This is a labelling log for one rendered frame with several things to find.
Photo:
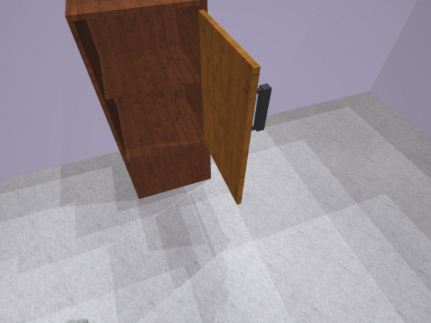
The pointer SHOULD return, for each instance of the handle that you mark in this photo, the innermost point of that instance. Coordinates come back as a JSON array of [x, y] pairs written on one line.
[[264, 93]]

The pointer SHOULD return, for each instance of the cupboard door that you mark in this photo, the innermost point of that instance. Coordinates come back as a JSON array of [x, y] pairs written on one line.
[[229, 78]]

